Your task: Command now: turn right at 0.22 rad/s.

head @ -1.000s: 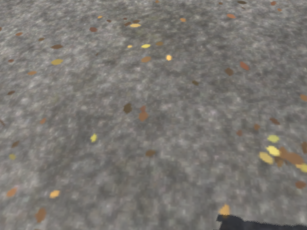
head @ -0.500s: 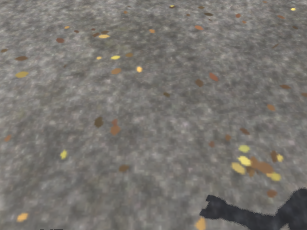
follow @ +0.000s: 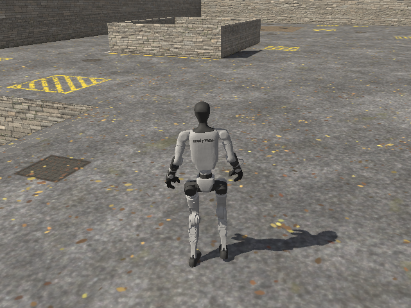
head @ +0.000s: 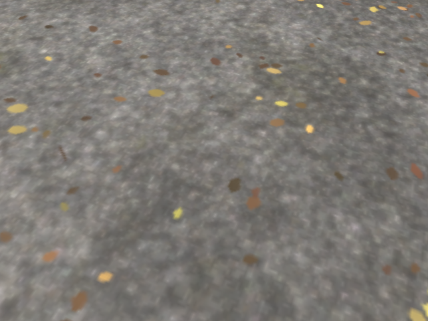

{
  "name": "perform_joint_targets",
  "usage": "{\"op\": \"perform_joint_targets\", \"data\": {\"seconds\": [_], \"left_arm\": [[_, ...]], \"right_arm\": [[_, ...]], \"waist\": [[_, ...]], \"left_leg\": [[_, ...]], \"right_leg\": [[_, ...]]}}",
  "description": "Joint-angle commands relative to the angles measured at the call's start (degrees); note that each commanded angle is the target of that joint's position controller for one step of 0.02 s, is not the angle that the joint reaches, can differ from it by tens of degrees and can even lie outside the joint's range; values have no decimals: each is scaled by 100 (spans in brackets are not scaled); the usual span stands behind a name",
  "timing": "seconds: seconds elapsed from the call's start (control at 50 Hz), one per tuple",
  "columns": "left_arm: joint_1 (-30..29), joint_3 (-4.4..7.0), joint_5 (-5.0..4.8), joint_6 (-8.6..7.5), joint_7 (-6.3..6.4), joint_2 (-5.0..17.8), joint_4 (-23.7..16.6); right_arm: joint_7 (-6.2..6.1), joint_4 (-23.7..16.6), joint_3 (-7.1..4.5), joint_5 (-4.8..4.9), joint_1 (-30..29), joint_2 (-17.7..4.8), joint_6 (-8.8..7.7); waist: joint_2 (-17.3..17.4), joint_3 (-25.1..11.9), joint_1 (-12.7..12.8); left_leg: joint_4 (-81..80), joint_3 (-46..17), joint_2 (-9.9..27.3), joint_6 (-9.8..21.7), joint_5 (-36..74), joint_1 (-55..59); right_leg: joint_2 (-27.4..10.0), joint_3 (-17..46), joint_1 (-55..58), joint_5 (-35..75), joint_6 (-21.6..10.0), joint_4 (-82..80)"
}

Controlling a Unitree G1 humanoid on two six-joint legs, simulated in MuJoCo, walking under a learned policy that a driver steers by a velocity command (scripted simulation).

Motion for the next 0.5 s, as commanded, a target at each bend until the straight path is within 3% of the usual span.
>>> {"op": "perform_joint_targets", "data": {"seconds": [0.02,0.06,0.08,0.1,0.12,0.14,0.16,0.2,0.22,0.28,0.34,0.38,0.4,0.42,0.44,0.46,0.48,0.5], "left_arm": [[-534,123,-80,-161,-60,682,-634],[-394,156,-49,-216,-81,844,-690],[-262,237,-13,-245,-76,1165,-723],[28,321,-63,-262,-90,1367,-620],[452,319,-47,-247,-81,1275,-564],[888,274,24,-271,-52,1101,-441],[789,288,24,-288,-8,1102,-452],[269,320,-122,-203,108,1067,-612],[98,319,-169,-108,164,993,-680],[87,407,-111,140,253,1076,-803],[-30,458,-141,219,238,1126,-938],[-268,437,-205,245,238,1070,-1034],[-162,376,-195,242,236,887,-1044],[232,256,-104,245,204,440,-1040],[422,343,-71,165,184,728,-1102],[469,445,-57,135,159,1124,-1013],[473,496,-76,166,153,1261,-879],[542,482,-62,212,167,1143,-776]], "right_arm": [[5,-134,-258,29,160,-1059,-49],[-62,-57,-326,129,327,-1177,-61],[-92,-120,-340,43,448,-1101,-111],[-118,-252,-339,-34,288,-988,-145],[-143,-355,-328,-76,-91,-894,-170],[-127,-505,-305,-1,-375,-770,-176],[-92,-496,-307,83,-327,-666,-163],[-27,-463,-307,125,-335,-597,-154],[-7,-472,-302,132,-418,-534,-176],[92,-402,-277,184,-348,-362,-259],[161,-269,-340,209,-23,-515,-310],[166,-109,-432,201,406,-639,-338],[128,-45,-517,176,571,-843,-330],[74,-141,-600,56,510,-1332,-277],[103,-247,-575,-221,190,-1353,-291],[77,-394,-499,-207,-154,-1071,-337],[23,-431,-426,-122,-399,-794,-348],[-43,-463,-401,-34,-498,-722,-339]], "waist": [[1080,-100,-284],[733,-95,-218],[93,-282,-358],[-689,-453,-349],[-1126,-495,-11],[-1189,-666,216],[-804,-728,123],[-368,-649,-77],[-375,-659,-103],[-672,-877,-68],[-878,-947,-95],[-885,-908,-328],[-654,-920,-315],[830,-957,-40],[1620,-579,134],[1294,-314,234],[902,-130,245],[750,-96,231]], "left_leg": [[-377,-692,1633,825,2805,183],[-61,-599,1473,567,2477,383],[504,-226,1007,310,1863,220],[1314,497,259,-143,997,-344],[2209,788,-185,-491,-912,-1224],[3191,431,-199,-567,-2354,-1979],[3775,182,-25,-599,-2230,-2196],[3290,144,237,-648,-1492,-2274],[2657,246,258,-692,-1245,-2112],[1559,426,38,-799,-814,-1456],[559,453,-38,-758,-333,-721],[-566,544,31,-663,497,51],[-968,294,492,-488,800,692],[-1334,-1334,1953,162,487,1261],[-1596,-2463,2816,868,577,535],[-1608,-2111,2841,1009,624,226],[-1507,-1337,2432,819,485,26],[-1418,-819,2076,651,498,88]], "right_leg": [[63,-255,309,43,-262,-703],[8,70,508,1375,-515,-1434],[-356,790,834,3108,-780,-1293],[-884,1752,1207,3764,-1439,-1488],[-1498,2849,1726,4034,-2142,-1897],[-1742,3391,2288,3760,-2397,-2123],[-1589,3169,2409,3460,-2239,-2013],[-1134,2498,2220,3036,-1748,-1931],[-899,2328,2115,2744,-1568,-1961],[-660,2402,1869,2599,-1509,-1913],[-577,2698,1420,2242,-1414,-1899],[-349,2765,948,1468,-1162,-1733],[-62,2589,412,460,-902,-1417],[703,1665,-588,-1482,-566,-82],[759,1197,-1194,-2037,-351,1172],[300,980,-1212,-1684,-223,1988],[151,824,-1195,-1240,-141,2280],[112,732,-1258,-870,-58,2577]]}}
